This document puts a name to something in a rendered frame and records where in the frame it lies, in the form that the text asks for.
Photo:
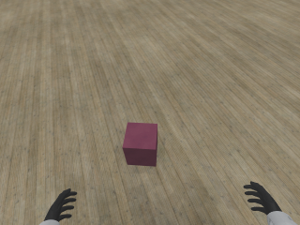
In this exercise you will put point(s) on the robot right forearm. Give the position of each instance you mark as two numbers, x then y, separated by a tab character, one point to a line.
279	218

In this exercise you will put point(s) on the robot left hand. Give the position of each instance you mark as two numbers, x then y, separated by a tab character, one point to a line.
57	208

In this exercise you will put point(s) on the robot right hand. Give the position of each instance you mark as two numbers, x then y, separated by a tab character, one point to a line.
268	203

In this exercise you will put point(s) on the carton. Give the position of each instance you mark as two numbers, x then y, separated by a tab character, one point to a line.
140	144

